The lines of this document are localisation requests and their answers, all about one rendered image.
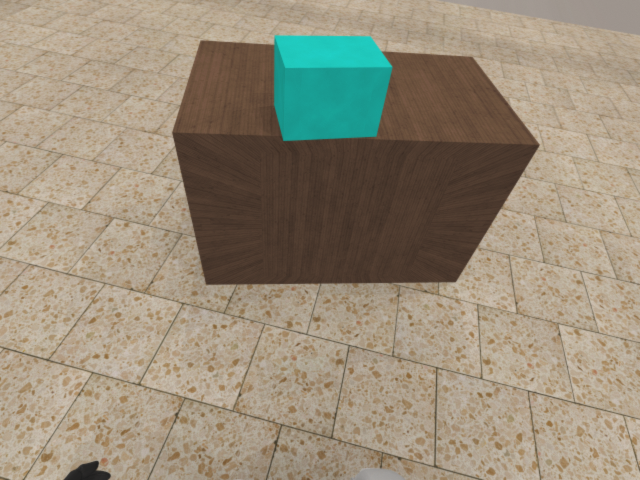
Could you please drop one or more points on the carton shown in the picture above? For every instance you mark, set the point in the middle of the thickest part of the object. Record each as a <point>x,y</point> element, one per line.
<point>329,87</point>

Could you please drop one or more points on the pedestal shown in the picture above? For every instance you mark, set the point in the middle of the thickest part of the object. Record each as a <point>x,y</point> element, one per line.
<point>410,205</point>

